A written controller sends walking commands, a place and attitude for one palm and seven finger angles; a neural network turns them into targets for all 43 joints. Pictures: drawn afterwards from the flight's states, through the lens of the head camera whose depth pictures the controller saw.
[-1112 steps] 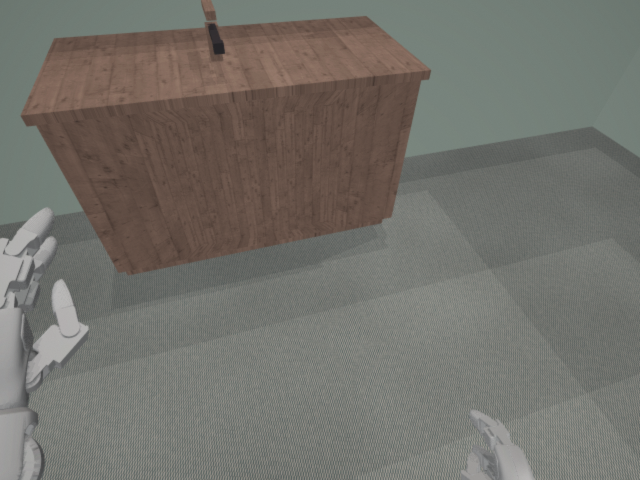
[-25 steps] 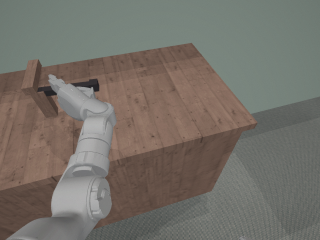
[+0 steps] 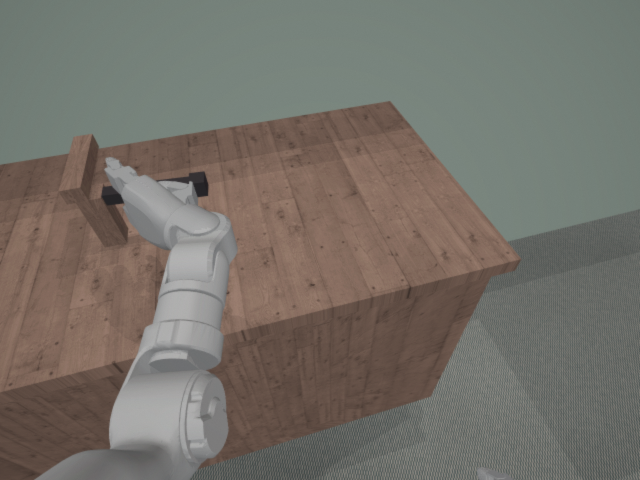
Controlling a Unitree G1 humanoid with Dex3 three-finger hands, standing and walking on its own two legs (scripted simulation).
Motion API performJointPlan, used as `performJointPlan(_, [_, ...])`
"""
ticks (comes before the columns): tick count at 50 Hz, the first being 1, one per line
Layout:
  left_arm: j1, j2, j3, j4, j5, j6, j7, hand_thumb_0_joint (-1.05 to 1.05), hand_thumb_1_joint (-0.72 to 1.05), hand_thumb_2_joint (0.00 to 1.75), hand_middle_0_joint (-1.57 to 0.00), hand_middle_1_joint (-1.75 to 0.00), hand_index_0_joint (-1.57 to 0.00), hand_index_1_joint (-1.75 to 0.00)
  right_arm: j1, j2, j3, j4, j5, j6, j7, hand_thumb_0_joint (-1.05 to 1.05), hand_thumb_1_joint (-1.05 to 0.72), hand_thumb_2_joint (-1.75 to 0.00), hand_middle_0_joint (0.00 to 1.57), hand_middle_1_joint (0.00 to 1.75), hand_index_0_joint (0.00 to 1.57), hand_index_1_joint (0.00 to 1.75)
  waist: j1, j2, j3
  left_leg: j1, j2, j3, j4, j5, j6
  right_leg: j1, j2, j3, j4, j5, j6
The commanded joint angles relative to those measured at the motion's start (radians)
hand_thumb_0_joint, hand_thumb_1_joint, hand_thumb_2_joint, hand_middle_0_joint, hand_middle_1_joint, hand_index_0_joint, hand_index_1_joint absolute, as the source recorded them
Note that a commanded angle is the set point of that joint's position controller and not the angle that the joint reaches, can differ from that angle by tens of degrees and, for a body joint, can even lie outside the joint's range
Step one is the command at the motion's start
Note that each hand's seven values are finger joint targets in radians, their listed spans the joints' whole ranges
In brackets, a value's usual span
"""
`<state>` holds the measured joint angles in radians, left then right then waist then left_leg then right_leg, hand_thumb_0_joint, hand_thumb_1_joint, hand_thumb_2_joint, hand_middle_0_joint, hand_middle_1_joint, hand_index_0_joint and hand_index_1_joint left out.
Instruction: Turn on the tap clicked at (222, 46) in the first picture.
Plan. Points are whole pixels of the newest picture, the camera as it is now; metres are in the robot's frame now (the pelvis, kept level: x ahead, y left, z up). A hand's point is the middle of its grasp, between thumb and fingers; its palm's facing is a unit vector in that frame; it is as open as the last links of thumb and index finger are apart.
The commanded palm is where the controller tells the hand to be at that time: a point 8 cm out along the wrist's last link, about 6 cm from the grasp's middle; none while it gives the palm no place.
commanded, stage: lift the hand up off the lever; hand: left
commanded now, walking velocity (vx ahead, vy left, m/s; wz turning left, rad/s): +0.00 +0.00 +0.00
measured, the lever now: (198, 184) +0.54 +0.20 +0.09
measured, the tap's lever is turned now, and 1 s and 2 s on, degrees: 84 84 84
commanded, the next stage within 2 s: draw the hand back beside the body in 0.36 s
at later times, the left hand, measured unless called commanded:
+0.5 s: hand (194, 186) +0.43 +0.17 +0.16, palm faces +0.76 -0.64 -0.09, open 7.8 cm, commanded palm +0.37 +0.19 +0.17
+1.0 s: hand (135, 262) +0.30 +0.19 +0.17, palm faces +0.24 -0.95 -0.22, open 7.7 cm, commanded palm +0.27 +0.24 +0.18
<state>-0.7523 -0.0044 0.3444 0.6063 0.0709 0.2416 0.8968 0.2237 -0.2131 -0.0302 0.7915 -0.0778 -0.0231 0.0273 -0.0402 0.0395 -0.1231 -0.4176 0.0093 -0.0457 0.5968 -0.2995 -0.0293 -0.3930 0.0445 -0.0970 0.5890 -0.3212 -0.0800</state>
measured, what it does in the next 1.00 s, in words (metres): stands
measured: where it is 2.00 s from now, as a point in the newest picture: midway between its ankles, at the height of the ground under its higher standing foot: outside the picture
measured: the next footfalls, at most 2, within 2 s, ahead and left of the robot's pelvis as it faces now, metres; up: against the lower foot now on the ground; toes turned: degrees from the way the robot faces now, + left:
none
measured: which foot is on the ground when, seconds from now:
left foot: down 0.00-1.00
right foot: down 0.00-1.00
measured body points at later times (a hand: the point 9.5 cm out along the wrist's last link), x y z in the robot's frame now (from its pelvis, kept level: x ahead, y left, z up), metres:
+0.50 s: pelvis -0.01 +0.00 +0.00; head +0.00 -0.02 +0.45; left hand +0.39 +0.20 +0.17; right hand +0.14 -0.23 -0.12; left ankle +0.00 +0.14 -0.73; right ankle -0.01 -0.06 -0.73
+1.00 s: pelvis -0.02 +0.01 +0.02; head -0.03 -0.01 +0.47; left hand +0.28 +0.24 +0.19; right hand +0.16 -0.23 -0.07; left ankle +0.00 +0.14 -0.73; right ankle -0.01 -0.06 -0.73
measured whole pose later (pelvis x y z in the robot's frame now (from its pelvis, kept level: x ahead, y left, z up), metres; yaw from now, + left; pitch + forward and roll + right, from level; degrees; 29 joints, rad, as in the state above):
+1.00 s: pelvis -0.02 +0.01 +0.02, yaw -2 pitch -5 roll +0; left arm -0.11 0.29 0.10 0.09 -0.08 -0.10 0.12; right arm 0.17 -0.26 0.01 0.67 0.03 -0.05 -0.05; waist 0.04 0.06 0.04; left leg -0.09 0.02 -0.01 0.36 -0.19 -0.01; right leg -0.07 0.05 -0.06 0.35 -0.19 -0.07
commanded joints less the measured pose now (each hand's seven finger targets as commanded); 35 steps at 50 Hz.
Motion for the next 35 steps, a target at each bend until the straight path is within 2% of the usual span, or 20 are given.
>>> performJointPlan(1, [-0.490, 0.146, -0.075, -0.254, 0.045, -0.042, 0.002, 0.00, 0.90, 0.90, -0.15, -0.15, -0.15, -0.15, -0.087, -0.106, -0.034, -0.121, 0.009, -0.042, -0.013, 0.00, -0.90, -0.90, 0.20, 0.30, 0.20, 0.30, 0.004, -0.081, -0.305, 0.103, -0.028, 0.050, -0.026, 0.291, 0.036, 0.195, -0.058, 0.045, -0.076, 0.400, 0.072])
performJointPlan(3, [-0.464, 0.145, -0.074, -0.269, 0.038, -0.033, -0.007, 0.00, 0.90, 0.90, -0.15, -0.15, -0.15, -0.15, -0.103, -0.108, -0.037, -0.126, 0.011, -0.039, -0.017, 0.00, -0.90, -0.90, 0.20, 0.30, 0.20, 0.30, 0.014, -0.076, -0.308, 0.112, -0.030, 0.050, -0.029, 0.300, 0.036, 0.205, -0.056, 0.044, -0.077, 0.407, 0.069])
performJointPlan(4, [-0.476, 0.119, -0.104, -0.274, 0.036, -0.027, -0.011, 0.00, 0.90, 0.90, -0.15, -0.15, -0.15, -0.15, -0.111, -0.103, -0.032, -0.126, 0.015, -0.040, -0.016, 0.00, -0.90, -0.90, 0.20, 0.30, 0.20, 0.30, 0.007, -0.063, -0.295, 0.118, -0.029, 0.051, -0.031, 0.298, 0.034, 0.193, -0.057, 0.044, -0.080, 0.393, 0.067])
performJointPlan(6, [-0.483, 0.113, -0.106, -0.247, 0.030, -0.013, -0.011, 0.00, 0.90, 0.90, -0.15, -0.15, -0.15, -0.15, -0.115, -0.104, -0.029, -0.122, 0.016, -0.040, -0.019, 0.00, -0.90, -0.90, 0.20, 0.30, 0.20, 0.30, 0.002, -0.095, -0.278, 0.113, -0.029, 0.050, -0.037, 0.280, 0.035, 0.189, -0.060, 0.046, -0.090, 0.380, 0.072])
performJointPlan(8, [-0.478, 0.123, -0.096, -0.247, 0.024, -0.005, -0.013, 0.00, 0.90, 0.90, -0.15, -0.15, -0.15, -0.15, -0.131, -0.104, -0.030, -0.121, 0.018, -0.039, -0.022, 0.00, -0.90, -0.90, 0.20, 0.30, 0.20, 0.30, 0.013, -0.073, -0.267, 0.121, -0.030, 0.047, -0.046, 0.275, 0.034, 0.184, -0.054, 0.043, -0.098, 0.344, 0.065])
performJointPlan(11, [-0.501, 0.081, -0.128, -0.215, 0.028, 0.003, -0.007, 0.00, 0.90, 0.90, -0.15, -0.15, -0.15, -0.15, -0.132, -0.099, -0.024, -0.115, 0.017, -0.042, -0.018, 0.00, -0.90, -0.90, 0.20, 0.30, 0.20, 0.30, 0.004, -0.088, -0.249, 0.119, -0.031, 0.045, -0.045, 0.267, 0.033, 0.161, -0.055, 0.041, -0.097, 0.331, 0.065])
performJointPlan(13, [-0.503, 0.147, -0.069, -0.210, 0.024, -0.001, -0.002, 0.00, 0.90, 0.90, -0.15, -0.15, -0.15, -0.15, -0.136, -0.103, -0.025, -0.116, 0.017, -0.037, -0.025, 0.00, -0.90, -0.90, 0.20, 0.30, 0.20, 0.30, 0.018, -0.096, -0.268, 0.105, -0.034, 0.042, -0.048, 0.255, 0.034, 0.180, -0.059, 0.049, -0.100, 0.329, 0.070])
performJointPlan(17, [-0.544, 0.114, -0.102, -0.212, 0.046, -0.006, 0.007, 0.00, 0.90, 0.90, -0.15, -0.15, -0.15, -0.15, -0.135, -0.096, -0.021, -0.117, 0.013, -0.034, -0.022, 0.00, -0.90, -0.90, 0.20, 0.30, 0.20, 0.30, 0.006, -0.075, -0.277, 0.105, -0.031, 0.048, -0.037, 0.264, 0.032, 0.172, -0.063, 0.051, -0.090, 0.350, 0.069])
performJointPlan(18, [-0.530, 0.138, -0.078, -0.211, 0.048, -0.009, 0.009, 0.00, 0.90, 0.90, -0.15, -0.15, -0.15, -0.15, -0.130, -0.098, -0.026, -0.117, 0.013, -0.033, -0.022, 0.00, -0.90, -0.90, 0.20, 0.30, 0.20, 0.30, 0.019, -0.077, -0.291, 0.107, -0.031, 0.040, -0.040, 0.276, 0.031, 0.178, -0.056, 0.043, -0.082, 0.344, 0.063])
performJointPlan(20, [-0.521, 0.112, -0.098, -0.219, 0.043, -0.010, 0.008, 0.00, 0.90, 0.90, -0.15, -0.15, -0.15, -0.15, -0.132, -0.096, -0.024, -0.124, 0.012, -0.034, -0.018, 0.00, -0.90, -0.90, 0.20, 0.30, 0.20, 0.30, 0.013, -0.081, -0.296, 0.107, -0.032, 0.046, -0.033, 0.276, 0.033, 0.178, -0.060, 0.048, -0.082, 0.359, 0.068])
performJointPlan(23, [-0.509, 0.172, -0.044, -0.202, 0.036, -0.012, 0.006, 0.00, 0.90, 0.90, -0.15, -0.15, -0.15, -0.15, -0.131, -0.103, -0.026, -0.122, 0.016, -0.029, -0.027, 0.00, -0.90, -0.90, 0.20, 0.30, 0.20, 0.30, 0.021, -0.111, -0.292, 0.081, -0.033, 0.040, -0.040, 0.250, 0.035, 0.196, -0.063, 0.053, -0.090, 0.348, 0.074])
performJointPlan(24, [-0.448, 0.131, -0.237, -0.309, 0.061, -0.026, -0.165, 0.00, 0.90, 0.90, -0.15, -0.15, -0.15, -0.15, -0.100, -0.128, -0.029, -0.145, 0.024, 0.000, -0.046, 0.00, -0.90, -0.90, 0.20, 0.30, 0.20, 0.30, -0.018, -0.147, -0.318, 0.142, -0.034, 0.063, -0.041, 0.305, 0.051, 0.230, -0.055, 0.078, -0.059, 0.463, 0.066])
performJointPlan(25, [-0.402, 0.204, -0.169, -0.337, 0.039, -0.040, -0.240, 0.00, 0.90, 0.90, -0.15, -0.16, -0.15, -0.16, -0.084, -0.126, -0.034, -0.173, 0.039, 0.005, -0.062, 0.00, -0.90, -0.90, 0.20, 0.30, 0.20, 0.30, 0.000, -0.129, -0.351, 0.164, -0.034, 0.069, -0.040, 0.334, 0.059, 0.267, -0.058, 0.083, -0.064, 0.538, 0.069])
performJointPlan(26, [-0.360, 0.211, -0.190, -0.413, 0.023, -0.054, -0.304, 0.00, 0.90, 0.90, -0.15, -0.16, -0.15, -0.16, -0.086, -0.117, -0.024, -0.196, 0.048, 0.014, -0.074, 0.00, -0.90, -0.90, 0.20, 0.30, 0.20, 0.30, 0.020, -0.084, -0.369, 0.185, -0.040, 0.068, -0.052, 0.353, 0.062, 0.308, -0.057, 0.093, -0.062, 0.583, 0.070])
performJointPlan(29, [-0.088, 0.264, -0.171, -0.472, -0.048, -0.097, -0.496, 0.00, 0.90, 0.90, -0.16, -0.17, -0.16, -0.17, -0.086, -0.110, -0.007, -0.238, 0.080, 0.037, -0.096, 0.00, -0.90, -0.90, 0.20, 0.30, 0.20, 0.30, 0.051, -0.121, -0.280, 0.199, -0.027, 0.063, -0.089, 0.356, 0.065, 0.357, -0.055, 0.098, -0.087, 0.641, 0.075])
performJointPlan(31, [0.036, 0.278, -0.123, -0.559, -0.118, -0.092, -0.536, 0.00, 0.90, 0.90, -0.16, -0.17, -0.16, -0.17, -0.131, -0.102, 0.006, -0.277, 0.100, 0.040, -0.109, 0.00, -0.90, -0.90, 0.20, 0.30, 0.20, 0.30, 0.088, -0.115, -0.252, 0.197, -0.027, 0.068, -0.119, 0.311, 0.063, 0.399, -0.057, 0.106, -0.126, 0.611, 0.085])
performJointPlan(32, [0.075, 0.286, -0.098, -0.599, -0.140, -0.080, -0.529, 0.00, 0.90, 0.90, -0.16, -0.18, -0.16, -0.18, -0.153, -0.098, 0.011, -0.286, 0.105, 0.036, -0.113, 0.00, -0.90, -0.90, 0.20, 0.30, 0.20, 0.30, 0.096, -0.129, -0.216, 0.199, -0.024, 0.071, -0.129, 0.290, 0.063, 0.399, -0.060, 0.108, -0.147, 0.589, 0.093])
performJointPlan(33, [0.121, 0.320, -0.054, -0.624, -0.151, -0.065, -0.514, 0.00, 0.90, 0.90, -0.16, -0.18, -0.16, -0.18, -0.180, -0.099, 0.014, -0.288, 0.109, 0.035, -0.115, 0.00, -0.90, -0.90, 0.20, 0.30, 0.20, 0.30, 0.114, -0.102, -0.187, 0.199, -0.025, 0.069, -0.142, 0.272, 0.061, 0.396, -0.057, 0.106, -0.161, 0.531, 0.089])
performJointPlan(34, [0.246, 0.480, -0.075, -0.587, -0.128, -0.141, -0.614, 0.00, 0.90, 0.90, -0.16, -0.18, -0.16, -0.18, -0.112, -0.111, 0.008, -0.264, 0.097, 0.028, -0.094, 0.00, -0.90, -0.90, 0.20, 0.30, 0.20, 0.30, 0.057, -0.141, -0.105, 0.221, -0.005, 0.060, -0.189, 0.234, 0.064, 0.388, -0.074, 0.115, -0.188, 0.520, 0.098])
performJointPlan(35, [0.246, 0.507, -0.048, -0.613, -0.145, -0.192, -0.659, 0.00, 0.90, 0.90, -0.16, -0.19, -0.16, -0.19, -0.132, -0.109, 0.007, -0.284, 0.107, 0.020, -0.092, 0.00, -0.90, -0.90, 0.20, 0.30, 0.20, 0.30, 0.076, -0.135, -0.092, 0.217, -0.011, 0.071, -0.199, 0.217, 0.069, 0.395, -0.071, 0.126, -0.204, 0.485, 0.098])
